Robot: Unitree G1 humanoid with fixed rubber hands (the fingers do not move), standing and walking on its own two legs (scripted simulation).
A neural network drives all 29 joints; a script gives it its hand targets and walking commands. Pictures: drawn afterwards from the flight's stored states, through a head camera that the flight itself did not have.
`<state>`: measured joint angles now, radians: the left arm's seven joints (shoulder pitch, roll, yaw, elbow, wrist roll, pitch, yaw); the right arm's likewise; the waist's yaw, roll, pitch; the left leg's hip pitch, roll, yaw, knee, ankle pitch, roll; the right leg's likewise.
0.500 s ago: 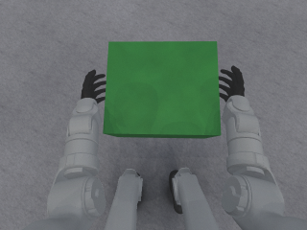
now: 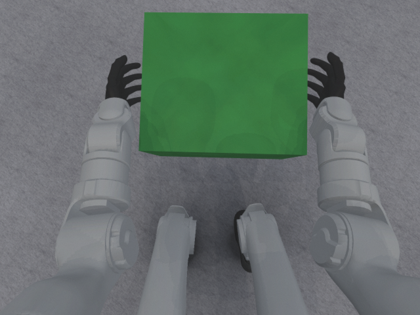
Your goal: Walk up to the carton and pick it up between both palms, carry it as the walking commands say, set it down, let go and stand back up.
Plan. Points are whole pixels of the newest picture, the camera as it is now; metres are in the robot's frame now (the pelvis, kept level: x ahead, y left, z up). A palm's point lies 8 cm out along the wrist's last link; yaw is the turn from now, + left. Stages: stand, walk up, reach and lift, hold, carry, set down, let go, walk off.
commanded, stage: set down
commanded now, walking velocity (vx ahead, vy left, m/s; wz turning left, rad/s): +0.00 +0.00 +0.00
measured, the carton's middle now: (222, 95) +0.51 -0.01 -0.18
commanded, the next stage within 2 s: none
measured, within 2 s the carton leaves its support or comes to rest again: neither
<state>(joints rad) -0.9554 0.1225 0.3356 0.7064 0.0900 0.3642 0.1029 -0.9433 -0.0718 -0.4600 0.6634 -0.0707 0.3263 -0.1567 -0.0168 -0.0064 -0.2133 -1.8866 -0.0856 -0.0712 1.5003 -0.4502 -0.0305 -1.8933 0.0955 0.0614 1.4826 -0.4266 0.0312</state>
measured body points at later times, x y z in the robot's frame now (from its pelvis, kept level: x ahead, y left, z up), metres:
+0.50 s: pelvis -0.02 +0.00 -0.07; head +0.30 +0.01 +0.25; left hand +0.51 +0.18 -0.19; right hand +0.50 -0.20 -0.18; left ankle +0.09 +0.12 -0.52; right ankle +0.09 -0.12 -0.52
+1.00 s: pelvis -0.03 +0.00 -0.12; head +0.36 +0.01 +0.08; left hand +0.55 +0.18 -0.31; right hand +0.53 -0.20 -0.30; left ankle +0.09 +0.12 -0.52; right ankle +0.09 -0.12 -0.52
